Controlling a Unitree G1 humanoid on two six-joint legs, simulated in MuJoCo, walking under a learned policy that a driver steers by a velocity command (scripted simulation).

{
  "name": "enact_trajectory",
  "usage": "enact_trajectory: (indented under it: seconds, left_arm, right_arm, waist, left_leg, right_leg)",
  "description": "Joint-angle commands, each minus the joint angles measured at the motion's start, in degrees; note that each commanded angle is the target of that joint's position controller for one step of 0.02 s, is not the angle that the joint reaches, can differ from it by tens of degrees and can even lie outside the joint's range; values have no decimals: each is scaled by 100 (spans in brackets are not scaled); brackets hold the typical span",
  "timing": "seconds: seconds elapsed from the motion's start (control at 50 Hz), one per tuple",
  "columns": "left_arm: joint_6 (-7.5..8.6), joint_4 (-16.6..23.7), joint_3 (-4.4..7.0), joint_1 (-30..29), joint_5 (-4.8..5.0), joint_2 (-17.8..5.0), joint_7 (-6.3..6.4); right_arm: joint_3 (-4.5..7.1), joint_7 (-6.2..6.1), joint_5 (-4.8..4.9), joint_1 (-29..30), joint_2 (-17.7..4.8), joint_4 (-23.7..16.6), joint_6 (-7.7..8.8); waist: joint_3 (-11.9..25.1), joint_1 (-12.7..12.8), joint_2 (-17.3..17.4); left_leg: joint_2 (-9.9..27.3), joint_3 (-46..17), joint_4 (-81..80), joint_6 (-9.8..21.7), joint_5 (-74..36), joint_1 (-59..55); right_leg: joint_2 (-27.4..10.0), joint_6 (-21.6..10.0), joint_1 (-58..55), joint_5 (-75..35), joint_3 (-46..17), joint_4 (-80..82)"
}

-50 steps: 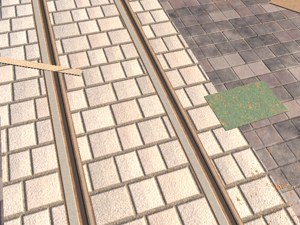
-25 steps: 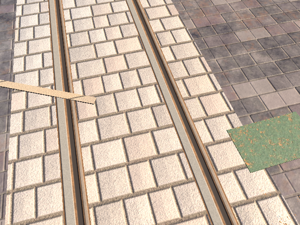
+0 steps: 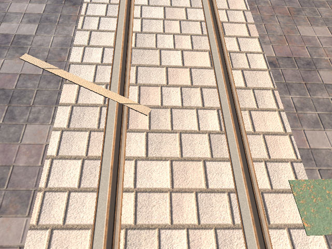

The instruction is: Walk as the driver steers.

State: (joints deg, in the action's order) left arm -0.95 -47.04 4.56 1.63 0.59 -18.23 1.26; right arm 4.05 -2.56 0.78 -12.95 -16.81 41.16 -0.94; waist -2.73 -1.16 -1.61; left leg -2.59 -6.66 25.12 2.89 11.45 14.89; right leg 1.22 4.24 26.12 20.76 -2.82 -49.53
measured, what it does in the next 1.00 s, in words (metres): walks ahead, turning left: right foot, then left foot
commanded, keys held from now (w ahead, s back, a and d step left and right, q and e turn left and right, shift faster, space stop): w+q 0.52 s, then q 0.48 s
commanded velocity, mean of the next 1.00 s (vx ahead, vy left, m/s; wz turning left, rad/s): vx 0.27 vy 0.00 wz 0.59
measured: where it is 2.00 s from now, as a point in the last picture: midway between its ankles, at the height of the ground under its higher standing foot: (25, 214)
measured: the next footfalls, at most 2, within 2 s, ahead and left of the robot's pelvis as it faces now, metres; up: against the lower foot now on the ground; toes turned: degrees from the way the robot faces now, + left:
right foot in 0.16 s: +0.08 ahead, -0.14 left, +0.00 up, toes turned +9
left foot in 0.60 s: +0.32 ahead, +0.22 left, +0.00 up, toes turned +23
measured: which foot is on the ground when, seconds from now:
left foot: down 0.00-0.16, up 0.18-0.58, down 0.60-1.00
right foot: up 0.00-0.14, down 0.16-0.60, up 0.62-1.00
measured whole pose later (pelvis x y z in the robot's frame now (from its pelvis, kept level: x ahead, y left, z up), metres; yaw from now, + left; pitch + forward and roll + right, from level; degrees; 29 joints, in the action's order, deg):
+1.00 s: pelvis +0.32 +0.13 -0.01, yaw +35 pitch +3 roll +0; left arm 0.8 -39.4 2.2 5.0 -0.7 -17.6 1.4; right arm 4.2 -1.4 0.6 -12.5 -18.3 37.5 -1.2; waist -2.0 -1.9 -1.7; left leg -7.9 -9.0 27.8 4.3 12.1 17.6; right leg -0.8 5.5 33.9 12.2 -6.9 -44.4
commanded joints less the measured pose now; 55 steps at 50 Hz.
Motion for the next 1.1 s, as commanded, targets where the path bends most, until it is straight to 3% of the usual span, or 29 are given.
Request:
enact_trajectory:
  seconds: [0.02,0.08,0.14,0.16,0.18,0.2,0.22,0.24,0.28,0.38,0.44,0.5,0.54,0.56,0.58,0.6,0.62,0.64,0.66,0.68,0.7,0.72,0.76,0.8,0.92,1.0,1.06,1.08,1.1]
  left_arm:
    - [161,460,44,-472,54,-363,-98]
    - [344,434,82,-257,100,-485,-181]
    - [498,128,164,644,91,-562,-182]
    - [503,-12,230,1329,13,-825,-138]
    - [507,-82,293,1687,-147,-1295,-144]
    - [573,-10,285,1346,-171,-1198,-154]
    - [596,108,188,1022,-70,-796,-109]
    - [596,162,132,896,-25,-604,-74]
    - [590,139,77,1003,-48,-491,-26]
    - [599,50,89,1402,-95,-639,-39]
    - [578,42,118,1556,-30,-799,-49]
    - [533,-4,169,1729,70,-970,-71]
    - [464,20,213,1695,102,-1124,-55]
    - [407,46,236,1684,110,-1198,-23]
    - [394,106,202,1649,125,-1128,11]
    - [449,243,104,1707,-12,-886,10]
    - [569,625,-173,2359,-252,-61,-83]
    - [668,515,-47,1885,-84,-766,-124]
    - [667,733,3,1331,99,-895,-119]
    - [664,744,-33,1255,35,-789,-55]
    - [623,693,-15,1287,-62,-775,11]
    - [532,684,12,1378,-74,-833,25]
    - [386,636,-4,1584,-119,-710,38]
    - [308,684,-37,1514,-177,-581,73]
    - [218,1030,-86,579,-142,-454,56]
    - [265,1193,-66,203,-104,-505,3]
    - [364,1197,-10,352,-29,-545,-76]
    - [411,1152,14,550,-15,-519,-90]
    - [448,1124,74,787,-54,-669,-69]
  right_arm:
    - [284,-24,19,-105,-1047,-321,29]
    - [276,37,-3,37,-1073,-354,57]
    - [178,41,16,320,-806,-444,64]
    - [70,56,-5,300,-411,-486,82]
    - [46,68,79,346,-281,-744,155]
    - [121,88,81,493,-698,-857,236]
    - [199,126,68,438,-938,-764,247]
    - [226,145,40,317,-921,-641,240]
    - [195,217,36,424,-721,-656,291]
    - [35,356,69,856,-300,-972,343]
    - [-60,481,68,1266,-136,-1188,359]
    - [-54,590,91,1416,-192,-1320,341]
    - [64,614,45,1171,-421,-1335,317]
    - [192,608,12,598,-650,-1211,299]
    - [370,557,11,-380,-947,-950,279]
    - [509,413,16,-1163,-1290,-770,195]
    - [513,350,-75,-749,-1960,-951,231]
    - [425,374,-79,-918,-1502,-1160,262]
    - [320,406,-85,-596,-1236,-1080,312]
    - [279,405,13,-320,-1064,-1017,337]
    - [257,382,28,-12,-970,-1043,327]
    - [231,366,-58,198,-935,-1100,319]
    - [238,346,-138,413,-957,-1079,334]
    - [248,295,-104,413,-1001,-981,340]
    - [254,95,-13,284,-1051,-803,97]
    - [261,76,-19,178,-1072,-752,-13]
    - [218,112,42,188,-978,-773,-38]
    - [183,115,62,282,-899,-793,-37]
    - [106,112,31,203,-666,-800,-12]
  waist:
    - [566,-182,1099]
    - [426,-81,1180]
    - [520,410,835]
    - [864,588,78]
    - [632,560,-931]
    - [68,429,-902]
    - [-219,343,-783]
    - [-240,294,-716]
    - [-249,372,-588]
    - [-170,579,-425]
    - [-308,702,-398]
    - [-394,639,-359]
    - [-134,343,-476]
    - [261,-7,-532]
    - [800,-532,-385]
    - [1309,-863,177]
    - [2265,28,1888]
    - [3138,-568,1020]
    - [2248,-488,806]
    - [1502,-238,341]
    - [1122,-27,247]
    - [962,180,370]
    - [910,395,452]
    - [927,426,478]
    - [915,149,672]
    - [817,7,858]
    - [867,71,992]
    - [785,244,999]
    - [845,330,773]
  left_leg:
    - [1210,-1805,-915,1051,1067,-850]
    - [1111,-2103,-949,1021,1644,-359]
    - [612,-1914,-278,606,1952,599]
    - [157,-1252,1160,266,2441,1473]
    - [-491,-391,2412,64,2555,2910]
    - [119,-443,3190,-24,2102,3413]
    - [311,-383,3485,-98,1621,3552]
    - [391,-285,3628,-172,1261,3551]
    - [575,-171,3765,-256,575,3532]
    - [734,330,3015,-446,-450,3231]
    - [747,668,2002,-379,-887,2720]
    - [649,915,1391,-141,-706,2303]
    - [287,1193,1156,109,-296,1608]
    - [2,1344,1026,261,-206,814]
    - [-203,1289,650,475,-820,-614]
    - [344,384,654,739,-1648,-2363]
    - [2293,-2993,337,1964,-2485,-3953]
    - [2406,-3519,-91,2108,-2411,-3805]
    - [2143,-2508,-132,1836,-2807,-3145]
    - [1767,-1798,-185,1559,-2917,-2218]
    - [1545,-1425,-295,1387,-2910,-1457]
    - [1406,-1226,-483,1354,-3010,-784]
    - [1311,-1022,-658,1411,-3322,-40]
    - [1182,-844,-639,1403,-3560,208]
    - [915,-1175,-434,1046,-2037,2]
    - [946,-1726,-117,998,-1693,-289]
    - [844,-2179,-6,910,-386,-253]
    - [676,-2203,132,806,133,7]
    - [391,-1984,599,588,956,469]
  right_leg:
    - [25,-37,262,-33,-29,896]
    - [106,-208,-466,17,8,1659]
    - [-156,-498,-2181,-871,19,2920]
    - [-1147,-811,-3246,-224,-956,3121]
    - [-2252,-1507,-3530,1293,-2967,3759]
    - [-2627,-1846,-3012,1967,-3456,3990]
    - [-2312,-1694,-2889,1876,-2870,4031]
    - [-2007,-1446,-2911,1399,-2291,4023]
    - [-1745,-1235,-2838,123,-1390,4064]
    - [-1483,-1289,-2614,-1696,27,4166]
    - [-1475,-1241,-2427,-1992,549,4205]
    - [-1667,-1163,-2650,-2520,826,4100]
    - [-1683,-1026,-2882,-4837,1129,3328]
    - [-1615,-920,-2873,-6035,1277,2404]
    - [-1429,-716,-2354,-6138,1405,1181]
    - [-1169,-401,-907,-4111,1348,-525]
    - [-39,-68,1200,1666,853,-2751]
    - [-101,-136,1128,1666,-317,-3344]
    - [-318,-210,1476,1141,-271,-3276]
    - [-538,-239,1470,692,-169,-2795]
    - [-684,-210,1267,409,-144,-2428]
    - [-747,-206,859,229,-184,-2267]
    - [-654,-96,442,38,-89,-1984]
    - [-532,33,410,-215,-57,-1529]
    - [-256,166,590,-1043,-249,23]
    - [-33,96,427,-746,-381,825]
    - [69,-104,-302,-544,-288,1678]
    - [37,-226,-855,-882,-205,2291]
    - [-432,-456,-1631,-1002,-481,2653]
Keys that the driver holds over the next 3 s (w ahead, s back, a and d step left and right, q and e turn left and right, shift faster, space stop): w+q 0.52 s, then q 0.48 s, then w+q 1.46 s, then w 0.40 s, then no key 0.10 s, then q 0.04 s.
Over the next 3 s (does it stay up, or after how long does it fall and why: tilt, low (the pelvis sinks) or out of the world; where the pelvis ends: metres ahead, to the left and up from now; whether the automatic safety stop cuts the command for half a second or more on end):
stays up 0.62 1.05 -0.01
